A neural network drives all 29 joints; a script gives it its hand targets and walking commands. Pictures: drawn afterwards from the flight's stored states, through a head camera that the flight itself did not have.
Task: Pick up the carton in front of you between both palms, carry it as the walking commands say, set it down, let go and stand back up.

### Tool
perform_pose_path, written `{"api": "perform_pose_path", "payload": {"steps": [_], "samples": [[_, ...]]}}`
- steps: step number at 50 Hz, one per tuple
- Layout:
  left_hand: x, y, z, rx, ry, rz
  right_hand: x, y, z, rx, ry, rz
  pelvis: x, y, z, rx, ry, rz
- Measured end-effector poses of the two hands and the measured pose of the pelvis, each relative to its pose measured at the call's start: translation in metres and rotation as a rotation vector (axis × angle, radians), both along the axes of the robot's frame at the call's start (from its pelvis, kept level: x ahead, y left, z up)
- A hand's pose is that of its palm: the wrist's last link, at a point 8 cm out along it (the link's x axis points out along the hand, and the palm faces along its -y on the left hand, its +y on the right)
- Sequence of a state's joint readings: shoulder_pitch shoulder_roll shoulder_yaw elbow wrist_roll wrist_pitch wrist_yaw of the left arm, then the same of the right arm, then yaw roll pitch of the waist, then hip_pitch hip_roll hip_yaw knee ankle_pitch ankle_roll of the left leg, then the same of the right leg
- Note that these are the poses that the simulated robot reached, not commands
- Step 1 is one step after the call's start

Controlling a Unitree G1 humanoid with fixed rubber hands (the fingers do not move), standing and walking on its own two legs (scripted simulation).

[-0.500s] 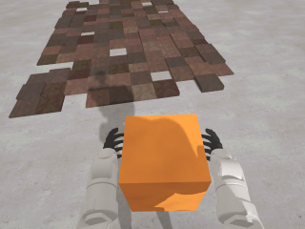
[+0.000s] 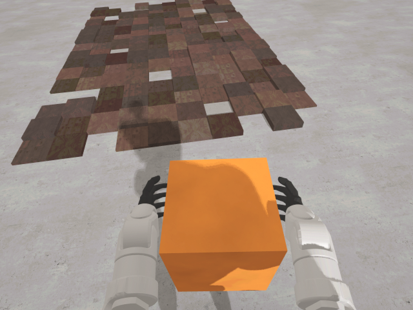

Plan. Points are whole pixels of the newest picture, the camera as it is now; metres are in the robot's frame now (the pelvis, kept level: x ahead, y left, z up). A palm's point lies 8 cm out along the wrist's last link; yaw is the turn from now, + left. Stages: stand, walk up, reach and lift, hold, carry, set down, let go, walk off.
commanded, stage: reach and lift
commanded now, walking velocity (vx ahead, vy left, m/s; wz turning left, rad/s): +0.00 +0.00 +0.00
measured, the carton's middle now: (219, 228) +0.29 +0.00 -0.04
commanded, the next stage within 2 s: hold in 0.20 s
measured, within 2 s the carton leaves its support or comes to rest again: neither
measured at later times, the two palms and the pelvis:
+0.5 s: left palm (144, 210) +0.28 +0.15 +0.05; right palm (295, 210) +0.28 -0.15 +0.05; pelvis -0.01 +0.00 +0.00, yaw +0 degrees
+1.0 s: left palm (144, 208) +0.28 +0.15 +0.05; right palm (295, 208) +0.28 -0.15 +0.05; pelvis -0.01 +0.00 +0.00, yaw +0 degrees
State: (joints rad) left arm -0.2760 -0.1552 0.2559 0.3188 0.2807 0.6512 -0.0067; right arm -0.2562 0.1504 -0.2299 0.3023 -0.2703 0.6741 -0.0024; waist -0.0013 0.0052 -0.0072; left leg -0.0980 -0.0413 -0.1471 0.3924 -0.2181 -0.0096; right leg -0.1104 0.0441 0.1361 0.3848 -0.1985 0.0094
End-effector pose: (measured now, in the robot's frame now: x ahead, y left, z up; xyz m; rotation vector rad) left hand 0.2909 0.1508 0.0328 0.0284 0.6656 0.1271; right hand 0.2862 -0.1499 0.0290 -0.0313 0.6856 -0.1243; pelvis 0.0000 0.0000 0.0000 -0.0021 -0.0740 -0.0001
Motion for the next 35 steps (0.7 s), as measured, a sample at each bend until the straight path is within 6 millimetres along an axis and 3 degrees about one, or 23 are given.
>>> {"api": "perform_pose_path", "payload": {"steps": [11, 19, 35], "samples": [[-0.001, 0.001, 0.005, 0.003, -0.002, -0.004, -0.002, 0.001, 0.005, -0.004, -0.002, 0.001, 0.003, 0.002, 0.001, 0.0, -0.012, 0.0], [-0.006, 0.002, 0.021, -0.003, -0.034, 0.004, -0.005, 0.002, 0.021, 0.001, -0.034, 0.001, 0.0, 0.001, 0.002, 0.001, -0.035, 0.0], [-0.011, 0.001, 0.02, -0.015, -0.017, 0.017, -0.009, 0.001, 0.02, 0.016, -0.018, -0.005, -0.012, 0.0, 0.0, 0.001, -0.052, 0.001]]}}
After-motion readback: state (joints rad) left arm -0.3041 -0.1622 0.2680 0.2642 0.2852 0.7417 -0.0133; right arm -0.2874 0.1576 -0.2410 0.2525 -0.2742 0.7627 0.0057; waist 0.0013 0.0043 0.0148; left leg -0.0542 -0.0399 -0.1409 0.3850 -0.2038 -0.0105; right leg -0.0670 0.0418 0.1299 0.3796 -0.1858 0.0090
